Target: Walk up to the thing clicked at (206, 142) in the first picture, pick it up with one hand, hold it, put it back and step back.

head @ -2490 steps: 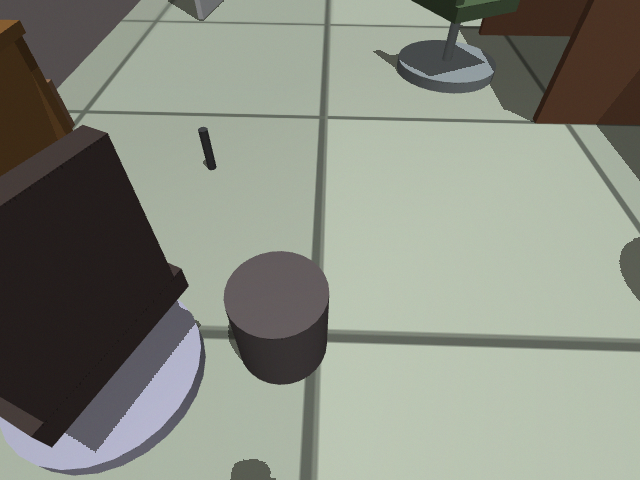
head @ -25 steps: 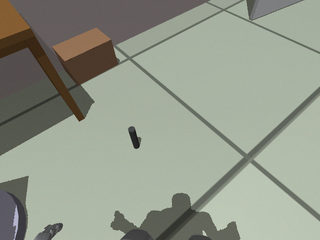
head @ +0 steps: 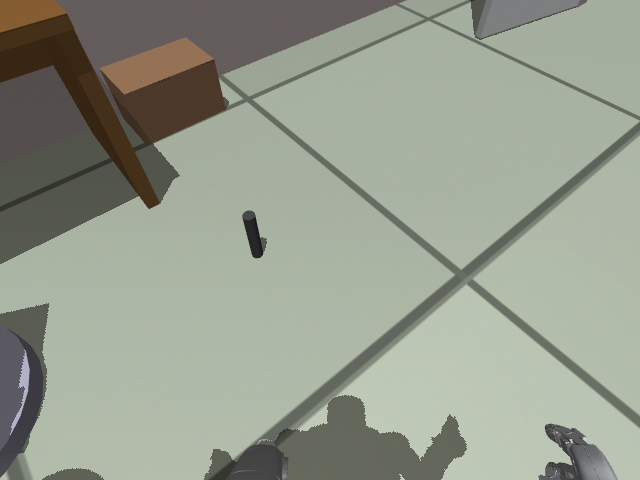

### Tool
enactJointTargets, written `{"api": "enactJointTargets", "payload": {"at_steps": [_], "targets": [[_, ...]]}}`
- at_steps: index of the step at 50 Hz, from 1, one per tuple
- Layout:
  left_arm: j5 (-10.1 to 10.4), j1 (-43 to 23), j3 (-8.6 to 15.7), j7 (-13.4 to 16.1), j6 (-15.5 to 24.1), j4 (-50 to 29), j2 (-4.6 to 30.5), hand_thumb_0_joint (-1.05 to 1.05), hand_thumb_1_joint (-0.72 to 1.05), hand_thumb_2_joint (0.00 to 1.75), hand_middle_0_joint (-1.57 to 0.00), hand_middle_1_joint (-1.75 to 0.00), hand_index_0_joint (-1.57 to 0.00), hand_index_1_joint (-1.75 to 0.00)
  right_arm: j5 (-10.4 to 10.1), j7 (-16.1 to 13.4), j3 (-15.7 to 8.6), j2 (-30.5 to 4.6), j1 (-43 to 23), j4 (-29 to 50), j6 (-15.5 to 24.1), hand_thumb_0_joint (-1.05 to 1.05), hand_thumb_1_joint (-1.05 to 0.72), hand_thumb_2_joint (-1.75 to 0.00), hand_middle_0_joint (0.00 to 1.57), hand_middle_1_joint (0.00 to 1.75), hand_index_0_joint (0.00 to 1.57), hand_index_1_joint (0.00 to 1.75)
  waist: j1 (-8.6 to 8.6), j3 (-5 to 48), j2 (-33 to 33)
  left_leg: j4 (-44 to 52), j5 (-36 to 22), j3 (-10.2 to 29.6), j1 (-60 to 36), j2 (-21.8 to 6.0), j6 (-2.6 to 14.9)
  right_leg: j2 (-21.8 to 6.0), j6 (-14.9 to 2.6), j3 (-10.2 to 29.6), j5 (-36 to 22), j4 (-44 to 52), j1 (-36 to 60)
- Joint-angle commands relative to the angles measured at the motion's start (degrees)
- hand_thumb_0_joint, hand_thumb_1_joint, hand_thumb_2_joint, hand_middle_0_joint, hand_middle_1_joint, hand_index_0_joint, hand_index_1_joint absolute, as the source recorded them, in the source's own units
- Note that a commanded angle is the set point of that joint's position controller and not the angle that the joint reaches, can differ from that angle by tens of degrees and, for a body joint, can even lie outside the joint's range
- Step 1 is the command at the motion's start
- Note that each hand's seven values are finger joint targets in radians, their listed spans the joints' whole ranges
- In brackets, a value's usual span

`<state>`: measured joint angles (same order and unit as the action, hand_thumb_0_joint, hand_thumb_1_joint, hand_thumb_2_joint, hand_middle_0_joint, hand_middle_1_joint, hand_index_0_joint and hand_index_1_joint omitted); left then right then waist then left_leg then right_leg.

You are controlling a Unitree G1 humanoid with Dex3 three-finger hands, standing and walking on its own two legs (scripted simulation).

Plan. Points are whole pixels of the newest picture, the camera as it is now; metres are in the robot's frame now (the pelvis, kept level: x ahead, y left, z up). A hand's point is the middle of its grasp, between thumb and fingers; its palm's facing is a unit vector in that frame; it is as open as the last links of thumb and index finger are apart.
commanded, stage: step back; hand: left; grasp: from the side
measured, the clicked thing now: (253, 235) +0.94 +0.28 -0.64
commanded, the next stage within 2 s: stand in 1.10 s
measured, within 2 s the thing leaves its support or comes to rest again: neither
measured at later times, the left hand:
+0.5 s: hand out of the picture +0.04 +0.28 -0.12, palm faces +0.03 -0.91 -0.42, open 7.4 cm
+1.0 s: hand out of the picture +0.07 +0.28 -0.14, palm faces +0.09 -0.93 -0.36, open 7.4 cm
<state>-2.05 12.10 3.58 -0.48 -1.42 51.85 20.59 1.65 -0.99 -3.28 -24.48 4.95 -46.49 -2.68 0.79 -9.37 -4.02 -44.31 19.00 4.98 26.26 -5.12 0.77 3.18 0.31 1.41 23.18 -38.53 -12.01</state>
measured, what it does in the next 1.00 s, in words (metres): steps on the spot: left foot, then left foot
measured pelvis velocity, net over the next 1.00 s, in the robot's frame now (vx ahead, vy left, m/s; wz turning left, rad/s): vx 0.01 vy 0.01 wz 0.08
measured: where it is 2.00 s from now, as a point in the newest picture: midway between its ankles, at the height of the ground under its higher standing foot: outside the picture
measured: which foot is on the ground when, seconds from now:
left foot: up 0.00-0.22, down 0.24-0.52, up 0.54-0.82, down 0.84-1.00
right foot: down 0.00-1.00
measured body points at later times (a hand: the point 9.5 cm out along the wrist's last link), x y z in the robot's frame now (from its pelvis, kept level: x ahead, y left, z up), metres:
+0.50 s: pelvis -0.03 -0.01 +0.01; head -0.02 -0.02 +0.46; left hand +0.04 +0.33 -0.09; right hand +0.02 -0.32 -0.12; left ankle -0.05 +0.14 -0.71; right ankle +0.02 -0.12 -0.71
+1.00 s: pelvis +0.01 +0.01 +0.01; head +0.04 +0.02 +0.46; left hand +0.06 +0.33 -0.12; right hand +0.14 -0.28 -0.11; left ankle +0.04 +0.14 -0.71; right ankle +0.02 -0.12 -0.71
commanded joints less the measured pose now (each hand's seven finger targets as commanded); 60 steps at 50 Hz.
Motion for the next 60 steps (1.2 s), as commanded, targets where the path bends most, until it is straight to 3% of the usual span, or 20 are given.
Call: {"api": "enactJointTargets", "payload": {"at_steps": [1,3,8,11,12,14,15,16,18,20,25,27,28,29,32,39,42,45,50,60], "targets": [[-0.86,-8.27,5.58,1.9,2.62,-6.8,22.23,0.0,0.9,0.9,-0.2,-0.3,-0.2,-0.3,-0.59,-0.37,-4.0,-11.78,1.15,2.24,0.49,0.0,-0.9,-0.9,0.2,0.3,0.2,0.3,-0.3,2.83,14.39,-17.29,10.23,7.15,-5.6,3.18,-0.53,-25.94,-14.98,31.52,13.74,24.41,-22.68],[-0.62,-9.16,4.16,1.92,3.21,-6.59,16.63,0.0,0.9,0.9,-0.2,-0.3,-0.2,-0.3,-1.23,0.29,-3.13,-10.11,3.02,-0.13,1.01,0.0,-0.9,-0.9,0.2,0.3,0.2,0.3,-1.92,1.69,8.79,-17.0,5.34,3.92,-1.23,7.91,-0.62,-16.49,-11.11,14.83,0.24,18.29,-13.81],[-1.22,-0.67,4.98,1.39,3.62,-3.54,17.82,0.0,0.9,0.9,-0.2,-0.3,-0.2,-0.3,0.05,1.38,-2.1,-8.17,1.63,-0.3,2.86,0.0,-0.9,-0.9,0.2,0.3,0.2,0.3,2.98,4.67,15.33,1.16,9.71,-1.01,0.6,5.76,-1.81,-15.72,-10.36,15.52,11.38,17.95,-1.46],[-0.35,-2.42,4.07,0.75,2.54,-3.58,16.83,0.0,0.9,0.9,-0.2,-0.3,-0.2,-0.3,0.26,1.56,-2.79,-7.21,7.5,-3.58,4.37,0.0,-0.9,-0.9,0.2,0.3,0.2,0.3,0.21,8.07,14.14,22.82,4.18,-5.69,-13.41,7.39,-0.6,-14.47,-8.85,10.9,3.99,11.32,-2.71],[-0.23,-1.11,2.83,0.76,2.4,-3.7,13.93,0.0,0.9,0.9,-0.2,-0.3,-0.2,-0.3,0.69,1.23,-3.65,-8.39,9.48,-4.51,4.88,0.0,-0.9,-0.9,0.2,0.3,0.2,0.3,-0.54,10.52,9.55,25.63,-0.01,-0.68,-20.7,5.98,0.36,-12.31,-6.37,7.93,-2.53,3.8,-5.36],[1.26,-2.06,1.67,0.83,2.54,-4.18,9.73,0.0,0.9,0.9,-0.2,-0.3,-0.2,-0.3,1.34,0.96,-5.28,-16.07,9.94,-3.84,5.43,0.0,-0.9,-0.9,0.2,0.3,0.2,0.3,-1.31,9.64,-5.42,30.62,14.75,28.69,-27.31,-12.12,9.7,-2.59,-1.23,-3.86,7.42,-11.28,-24.84],[0.41,-6.37,3.11,1.17,2.96,-3.91,14.91,0.0,0.9,0.9,-0.2,-0.3,-0.2,-0.3,0.66,1.21,-5.86,-18.44,10.1,-4.29,5.29,0.0,-0.9,-0.9,0.2,0.3,0.2,0.3,-3.03,5.63,-3.04,31.2,18.24,31.91,-17.57,-15.49,14.96,-6.11,-1.6,1.64,9.77,-14.19,-21.28],[0.78,-5.72,3.33,0.88,3.28,-3.55,16.28,0.0,0.9,0.9,-0.2,-0.3,-0.2,-0.3,0.63,1.32,-5.49,-16.74,8.09,-3.84,5.14,0.0,-0.9,-0.9,0.2,0.3,0.2,0.3,-1.45,3.42,-1.42,30.39,17.39,27.62,-13.4,-14.57,15.23,-6.96,-1.95,1.96,9.29,-14.31,-17.48],[1.15,-3.7,3.06,0.15,3.65,-2.6,13.91,0.0,0.9,0.9,-0.2,-0.3,-0.2,-0.3,0.92,1.3,-3.85,-12.05,6.56,-3.55,5.45,0.0,-0.9,-0.9,0.2,0.3,0.2,0.3,-0.35,2.69,-2.32,28.15,7.86,15.93,-15.16,-7.77,10.72,-6.51,-2.21,0.86,5.52,-9.73,-17.2],[1.05,-2.75,2.93,-0.36,3.99,-2.17,12.91,0.0,0.9,0.9,-0.2,-0.3,-0.2,-0.3,0.59,1.39,-4.09,-12.18,7.95,-4.14,5.67,0.0,-0.9,-0.9,0.2,0.3,0.2,0.3,-1.1,3.73,-4.44,26.26,1.49,13.41,-13.89,-6.72,9.95,-5.06,-1.89,-2.17,1.58,-4.83,-13.07],[0.36,4.93,3.89,0.69,4.6,1.97,12.9,0.0,0.9,0.9,-0.2,-0.3,-0.2,-0.3,-0.4,1.42,-2.32,-8.12,4.93,-2.73,3.54,0.0,-0.9,-0.9,0.2,0.3,0.2,0.3,3.71,7.96,-0.74,11.73,5.92,4.32,0.56,-0.45,4.94,-2.09,-2.21,-3.43,-6.38,11.64,11.27],[-0.65,6.89,5.63,1.38,5.12,1.31,20.53,0.0,0.9,0.9,-0.2,-0.3,-0.2,-0.3,-0.39,0.56,-1.0,-3.88,5.51,-1.36,3.31,0.0,-0.9,-0.9,0.2,0.3,0.2,0.3,5.17,8.11,14.53,-10.33,15.19,1.07,11.37,10.4,1.04,-24.01,-9.66,30.84,16.56,27.36,10.26],[-0.53,1.23,5.84,1.2,5.02,-0.65,21.72,0.0,0.9,0.9,-0.2,-0.3,-0.2,-0.3,0.14,0.0,-2.41,-8.48,7.45,-2.78,3.09,0.0,-0.9,-0.9,0.2,0.3,0.2,0.3,3.26,4.93,9.76,-13.61,14.63,4.07,7.54,6.0,0.43,-28.67,-13.96,35.06,22.51,28.24,1.81],[-0.33,-0.94,5.67,1.1,5.04,-1.6,20.6,0.0,0.9,0.9,-0.2,-0.3,-0.2,-0.3,-0.07,0.01,-2.93,-10.38,9.02,-3.81,3.49,0.0,-0.9,-0.9,0.2,0.3,0.2,0.3,2.07,2.91,9.33,-14.04,13.83,3.78,6.68,4.24,0.34,-28.39,-16.24,33.49,17.35,26.75,-0.33],[0.5,-2.68,3.95,1.29,5.94,-1.63,15.61,0.0,0.9,0.9,-0.2,-0.3,-0.2,-0.3,-0.54,0.53,-2.07,-7.89,10.96,-6.39,3.9,0.0,-0.9,-0.9,0.2,0.3,0.2,0.3,0.23,4.17,7.82,-10.04,6.05,4.27,2.23,4.01,-0.06,-19.09,-10.57,14.69,-6.01,21.71,0.24],[0.85,-4.85,2.7,1.25,4.86,-1.4,15.23,0.0,0.9,0.9,-0.2,-0.3,-0.2,-0.3,-0.29,0.92,-1.61,-5.73,8.58,-6.86,3.68,0.0,-0.9,-0.9,0.2,0.3,0.2,0.3,-0.02,7.93,13.63,7.72,-0.5,-6.27,-10.68,4.37,-0.66,-16.77,-8.84,3.57,-29.32,12.64,-3.56],[1.48,-4.57,1.68,1.34,3.57,-1.42,13.56,0.0,0.9,0.9,-0.2,-0.3,-0.2,-0.3,-0.04,0.18,-2.12,-6.8,9.15,-7.98,4.25,0.0,-0.9,-0.9,0.2,0.3,0.2,0.3,-1.19,10.8,9.19,16.89,-15.86,-3.9,-17.91,3.39,1.13,-13.43,-4.85,1.71,-28.89,4.03,-4.83],[2.92,-2.61,1.22,1.59,2.38,0.16,11.84,0.0,0.9,0.9,-0.2,-0.3,-0.2,-0.3,-0.46,-0.16,-2.53,-13.29,2.58,-6.36,4.62,0.0,-0.9,-0.9,0.2,0.3,0.2,0.3,0.9,13.92,-3.34,20.79,-18.22,12.63,-11.37,-11.76,11.27,-4.63,-1.41,-2.41,-0.59,-1.93,-0.72],[1.81,-2.46,1.44,1.33,3.56,3.11,14.28,0.0,0.9,0.9,-0.2,-0.3,-0.2,-0.3,-0.75,-0.03,-0.98,-8.42,-1.69,-7.62,3.93,0.0,-0.9,-0.9,0.2,0.3,0.2,0.3,1.08,12.95,-0.54,15.52,-14.36,1.47,-10.48,-2.34,2.68,-9.47,-3.49,3.63,-15.64,9.55,1.79],[1.97,-8.22,-1.24,0.69,3.92,7.63,11.81,0.0,0.9,0.9,-0.2,-0.3,-0.2,-0.3,-1.36,0.99,0.51,-7.24,-2.86,-12.34,5.11,0.0,-0.9,-0.9,0.2,0.3,0.2,0.3,-1.1,11.69,3.44,22.33,-20.33,0.86,-19.59,-2.97,1.21,-10.18,-1.82,2.86,-19.67,17.31,2.69]]}}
